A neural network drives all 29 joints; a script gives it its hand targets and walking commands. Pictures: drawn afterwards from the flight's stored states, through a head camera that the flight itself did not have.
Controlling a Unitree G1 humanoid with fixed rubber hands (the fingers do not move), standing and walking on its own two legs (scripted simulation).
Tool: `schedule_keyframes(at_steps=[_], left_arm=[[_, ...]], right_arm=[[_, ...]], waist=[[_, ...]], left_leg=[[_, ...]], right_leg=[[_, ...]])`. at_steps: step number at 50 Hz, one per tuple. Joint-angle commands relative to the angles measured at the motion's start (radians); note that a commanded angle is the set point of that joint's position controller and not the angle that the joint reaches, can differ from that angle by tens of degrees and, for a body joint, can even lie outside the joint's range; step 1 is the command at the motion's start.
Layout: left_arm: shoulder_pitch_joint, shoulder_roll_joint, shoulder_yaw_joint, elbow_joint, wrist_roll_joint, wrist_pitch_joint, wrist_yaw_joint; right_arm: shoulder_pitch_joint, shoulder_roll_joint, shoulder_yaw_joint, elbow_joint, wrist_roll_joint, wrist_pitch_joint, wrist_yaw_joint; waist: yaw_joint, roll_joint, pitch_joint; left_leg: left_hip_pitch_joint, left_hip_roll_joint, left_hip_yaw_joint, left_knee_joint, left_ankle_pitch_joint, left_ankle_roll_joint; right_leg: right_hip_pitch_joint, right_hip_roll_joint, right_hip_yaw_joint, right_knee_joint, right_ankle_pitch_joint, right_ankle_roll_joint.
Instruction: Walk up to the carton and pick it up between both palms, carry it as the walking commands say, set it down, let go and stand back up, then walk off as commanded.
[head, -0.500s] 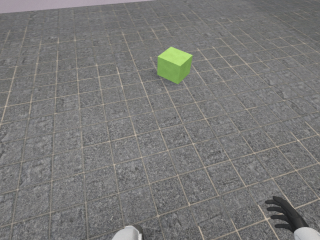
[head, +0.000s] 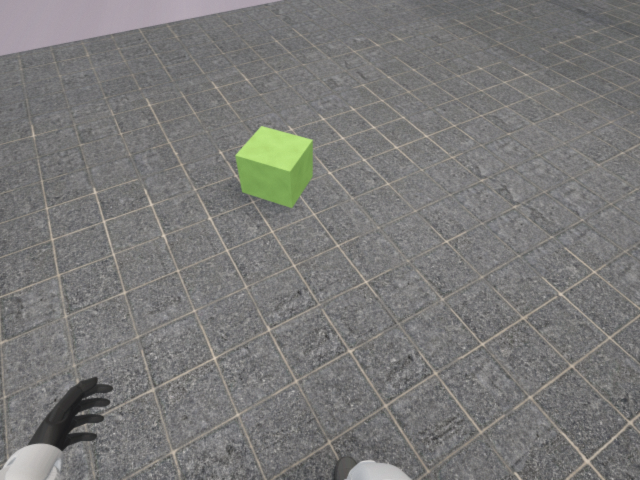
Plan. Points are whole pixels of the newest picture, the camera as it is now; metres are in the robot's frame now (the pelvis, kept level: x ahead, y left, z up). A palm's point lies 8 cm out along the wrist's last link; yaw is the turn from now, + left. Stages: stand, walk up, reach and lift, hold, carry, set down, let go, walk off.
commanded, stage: walk up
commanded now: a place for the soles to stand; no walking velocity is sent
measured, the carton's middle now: (276, 166) +1.42 +0.01 -0.66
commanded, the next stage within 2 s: none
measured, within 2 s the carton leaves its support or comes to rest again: neither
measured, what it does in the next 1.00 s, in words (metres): walks ahead: left foot, then right foot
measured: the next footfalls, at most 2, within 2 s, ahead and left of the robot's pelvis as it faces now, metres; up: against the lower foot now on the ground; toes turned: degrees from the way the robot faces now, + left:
left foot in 0.46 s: +0.40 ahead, +0.14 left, +0.00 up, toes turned +9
right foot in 0.90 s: +0.59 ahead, -0.13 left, +0.00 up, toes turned -4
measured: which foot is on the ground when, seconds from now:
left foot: down 0.00-0.02, up 0.04-0.44, down 0.46-0.92, up 0.94-1.00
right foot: down 0.00-0.48, up 0.50-0.88, down 0.90-1.00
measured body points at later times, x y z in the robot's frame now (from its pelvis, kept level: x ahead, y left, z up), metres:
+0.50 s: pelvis +0.25 +0.02 +0.00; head +0.28 +0.04 +0.44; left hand +0.25 +0.37 -0.10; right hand +0.45 -0.29 -0.06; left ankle +0.36 +0.13 -0.73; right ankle +0.14 -0.10 -0.71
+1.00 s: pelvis +0.47 -0.01 +0.00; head +0.49 -0.03 +0.45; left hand +0.63 +0.33 -0.05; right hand +0.53 -0.36 -0.10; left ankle +0.40 +0.13 -0.67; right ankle +0.55 -0.12 -0.73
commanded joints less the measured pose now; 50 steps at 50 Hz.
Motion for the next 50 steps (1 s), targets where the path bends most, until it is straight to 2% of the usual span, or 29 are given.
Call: schedule_keyframes(at_steps=[1,2,3,4,6,7,10,13,17,19,21,23,24,25,26,27,28,29,31,34,36,40,43,44,45,46,47,48,50], left_arm=[[0.346,0.296,0.107,0.020,0.012,-0.016,0.039],[0.324,0.348,0.110,-0.009,-0.009,-0.020,0.050],[0.251,0.321,0.108,-0.028,-0.027,-0.017,0.055],[0.209,0.254,0.088,-0.031,-0.023,-0.020,0.060],[0.161,0.188,0.063,-0.042,-0.020,-0.033,0.064],[0.159,0.184,0.061,-0.050,-0.017,-0.041,0.062],[0.193,0.206,0.065,-0.059,-0.008,-0.059,0.054],[0.197,0.213,0.066,-0.059,-0.003,-0.060,0.045],[0.254,0.221,0.056,-0.036,0.002,-0.054,0.044],[0.285,0.230,0.051,-0.024,0.003,-0.049,0.051],[0.295,0.241,0.045,-0.021,0.001,-0.045,0.059],[0.324,0.204,0.021,-0.030,-0.016,-0.036,0.070],[0.358,0.143,-0.006,-0.059,-0.026,-0.032,0.076],[0.380,0.138,-0.010,-0.085,-0.024,-0.034,0.076],[0.351,0.218,0.012,-0.054,-0.015,-0.031,0.084],[0.344,0.223,0.017,-0.044,-0.015,-0.034,0.079],[0.351,0.217,0.024,-0.030,-0.013,-0.036,0.073],[0.372,0.208,0.027,-0.020,-0.010,-0.034,0.067],[0.385,0.177,0.026,0.003,-0.003,-0.021,0.046],[0.287,0.162,0.025,-0.015,0.004,-0.010,0.027],[0.230,0.155,0.028,-0.017,0.008,-0.010,0.017],[0.152,0.141,0.038,-0.015,0.004,-0.015,0.000],[0.155,0.140,0.044,-0.011,0.002,-0.020,0.003],[0.195,0.149,0.051,0.002,0.002,-0.024,0.011],[0.285,0.179,0.066,0.028,0.004,-0.030,0.026],[0.416,0.263,0.095,0.040,0.011,-0.038,0.044],[0.410,0.354,0.103,0.007,0.003,-0.042,0.054],[0.349,0.336,0.097,-0.013,-0.019,-0.036,0.057],[0.267,0.254,0.074,-0.033,-0.020,-0.034,0.065]], right_arm=[[0.010,-0.090,-0.004,-0.111,0.013,-0.014,-0.014],[0.023,-0.153,-0.012,-0.096,0.031,-0.010,-0.022],[-0.032,-0.189,-0.015,-0.084,0.033,-0.007,-0.027],[-0.057,-0.180,-0.014,-0.076,0.026,-0.009,-0.020],[-0.025,-0.169,-0.022,-0.035,0.013,-0.001,-0.002],[-0.004,-0.164,-0.027,-0.016,0.002,0.006,0.008],[-0.071,-0.135,-0.029,-0.034,-0.010,0.022,0.031],[-0.158,-0.117,-0.027,-0.052,-0.011,0.028,0.048],[-0.261,-0.105,-0.026,-0.071,-0.008,0.029,0.057],[-0.296,-0.101,-0.028,-0.084,-0.005,0.028,0.058],[-0.270,-0.103,-0.036,-0.084,-0.006,0.026,0.051],[-0.103,-0.136,-0.060,-0.048,-0.036,0.015,0.033],[0.024,-0.209,-0.089,-0.033,-0.057,0.007,0.019],[0.066,-0.306,-0.115,-0.058,-0.033,0.003,0.010],[-0.005,-0.284,-0.111,-0.075,0.016,0.000,0.003],[-0.082,-0.243,-0.093,-0.089,0.025,0.001,0.000],[-0.127,-0.196,-0.077,-0.097,0.027,-0.001,-0.001],[-0.155,-0.170,-0.069,-0.108,0.024,-0.006,-0.003],[-0.162,-0.167,-0.065,-0.112,0.008,-0.015,0.001],[-0.131,-0.195,-0.075,-0.113,-0.001,-0.027,0.009],[-0.130,-0.204,-0.077,-0.111,0.001,-0.027,0.013],[-0.120,-0.208,-0.062,-0.099,0.006,-0.017,0.017],[-0.130,-0.215,-0.053,-0.099,0.007,-0.005,0.014],[-0.130,-0.201,-0.045,-0.101,0.008,-0.002,0.011],[-0.105,-0.161,-0.029,-0.103,0.004,-0.001,0.008],[-0.081,-0.104,-0.010,-0.126,0.007,-0.004,0.004],[-0.041,-0.118,-0.005,-0.127,0.017,-0.001,-0.005],[-0.083,-0.180,-0.015,-0.109,0.023,0.008,-0.013],[-0.064,-0.179,-0.019,-0.084,0.017,0.008,-0.007]], waist=[[0.226,-0.234,-0.278],[0.213,-0.159,-0.302],[0.194,-0.066,-0.231],[0.163,-0.039,-0.138],[0.105,-0.040,-0.049],[0.094,-0.063,-0.045],[0.104,-0.084,-0.009],[0.117,-0.091,0.031],[0.132,-0.075,0.048],[0.134,-0.064,0.055],[0.110,-0.047,0.032],[0.030,0.048,-0.089],[-0.027,0.193,-0.203],[-0.045,0.301,-0.239],[-0.008,0.090,-0.215],[0.041,0.053,-0.126],[0.075,0.055,-0.077],[0.094,0.094,-0.043],[0.097,0.146,-0.031],[0.067,0.149,-0.006],[0.056,0.148,0.018],[0.054,0.138,0.035],[0.082,0.131,0.018],[0.110,0.096,-0.005],[0.154,0.015,-0.063],[0.217,-0.197,-0.148],[0.204,-0.255,-0.198],[0.192,-0.119,-0.155],[0.136,-0.085,-0.055]], left_leg=[[-0.556,0.014,-0.026,0.690,0.239,0.070],[-0.693,-0.066,-0.185,0.832,-0.047,0.061],[-0.712,0.002,-0.281,0.861,0.025,0.073],[-0.713,0.037,-0.265,0.830,0.082,0.069],[-0.638,0.083,-0.259,0.667,0.136,0.032],[-0.591,0.078,-0.242,0.628,0.162,0.013],[-0.609,0.078,-0.235,0.485,0.226,-0.014],[-0.609,0.076,-0.200,0.332,0.327,-0.008],[-0.534,0.070,-0.132,0.188,0.392,0.014],[-0.504,0.059,-0.120,0.163,0.355,0.037],[-0.435,0.034,-0.109,0.124,0.283,0.064],[-0.144,-0.026,-0.072,0.034,0.247,0.107],[0.106,0.140,-0.311,-0.001,0.066,0.183],[0.256,0.385,-0.772,-0.125,-0.032,0.318],[0.140,0.405,-0.733,-0.153,-0.022,0.315],[0.025,0.373,-0.612,-0.148,0.059,0.285],[-0.066,0.315,-0.482,-0.159,0.130,0.251],[-0.142,0.279,-0.386,-0.174,0.188,0.228],[-0.243,0.232,-0.264,-0.183,0.275,0.225],[-0.254,0.245,-0.256,-0.238,0.143,0.250],[-0.265,0.230,-0.241,-0.253,0.075,0.235],[-0.284,0.194,-0.183,-0.231,0.078,0.201],[-0.273,0.208,-0.169,-0.128,0.202,0.190],[-0.293,0.193,-0.143,-0.032,0.282,0.172],[-0.345,0.146,-0.097,0.166,0.396,0.146],[-0.528,0.042,-0.024,0.522,0.317,0.088],[-0.728,-0.059,-0.111,0.702,-0.080,0.060],[-0.735,0.002,-0.243,0.766,-0.045,0.068],[-0.698,0.080,-0.242,0.688,0.057,0.052]], right_leg=[[0.745,-0.283,0.450,-0.064,-0.304,-0.132],[0.729,-0.412,0.704,-0.156,-0.295,-0.224],[0.642,-0.375,0.567,-0.166,-0.265,-0.209],[0.513,-0.332,0.432,-0.174,-0.183,-0.194],[0.326,-0.248,0.257,-0.227,-0.083,-0.122],[0.270,-0.223,0.207,-0.238,-0.040,-0.111],[0.227,-0.210,0.169,-0.288,-0.164,-0.112],[0.217,-0.179,0.134,-0.322,-0.257,-0.089],[0.240,-0.180,0.088,-0.305,-0.182,-0.082],[0.282,-0.212,0.086,-0.271,-0.057,-0.100],[0.340,-0.226,0.081,-0.182,0.128,-0.102],[0.284,-0.141,-0.028,0.151,0.253,-0.062],[0.062,-0.088,-0.077,0.463,0.116,-0.012],[-0.253,0.081,0.008,0.710,-0.392,0.039],[-0.243,0.028,0.186,0.792,-0.396,0.035],[-0.247,-0.006,0.196,0.803,-0.341,0.033],[-0.226,-0.051,0.192,0.742,-0.285,0.038],[-0.187,-0.082,0.191,0.668,-0.258,0.050],[-0.094,-0.092,0.156,0.542,-0.263,0.079],[-0.128,-0.111,0.099,0.404,-0.196,0.094],[-0.129,-0.115,0.074,0.313,-0.117,0.090],[-0.026,-0.071,0.025,0.159,-0.037,0.077],[0.086,-0.028,0.002,0.080,-0.089,0.053],[0.196,-0.004,-0.008,0.025,-0.084,0.041],[0.375,0.019,0.017,-0.015,-0.141,0.017],[0.563,-0.186,0.318,-0.102,-0.276,-0.056],[0.619,-0.399,0.685,-0.196,-0.372,-0.179],[0.540,-0.385,0.620,-0.190,-0.380,-0.205],[0.370,-0.300,0.392,-0.196,-0.294,-0.166]])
